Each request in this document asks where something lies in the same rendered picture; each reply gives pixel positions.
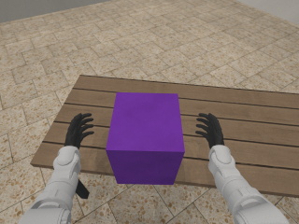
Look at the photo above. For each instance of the left robot upper arm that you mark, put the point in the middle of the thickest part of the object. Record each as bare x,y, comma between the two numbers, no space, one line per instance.
47,216

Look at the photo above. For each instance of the carton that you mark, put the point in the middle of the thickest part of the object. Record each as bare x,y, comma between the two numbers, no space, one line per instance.
145,144

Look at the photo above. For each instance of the robot left hand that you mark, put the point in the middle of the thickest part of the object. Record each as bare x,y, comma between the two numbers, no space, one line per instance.
75,133

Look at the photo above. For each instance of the right robot upper arm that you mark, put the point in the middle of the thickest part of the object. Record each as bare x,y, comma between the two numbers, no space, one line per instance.
264,213

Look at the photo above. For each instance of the table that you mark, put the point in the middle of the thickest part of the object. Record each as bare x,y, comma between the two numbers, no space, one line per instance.
261,129

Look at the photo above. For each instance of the left robot forearm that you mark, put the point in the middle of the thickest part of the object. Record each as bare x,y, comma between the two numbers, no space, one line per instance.
61,188

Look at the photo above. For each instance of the right robot forearm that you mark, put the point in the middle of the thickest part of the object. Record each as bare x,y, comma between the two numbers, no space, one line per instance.
234,188

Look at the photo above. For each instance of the robot right hand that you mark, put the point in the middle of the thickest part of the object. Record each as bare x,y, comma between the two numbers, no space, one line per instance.
213,134

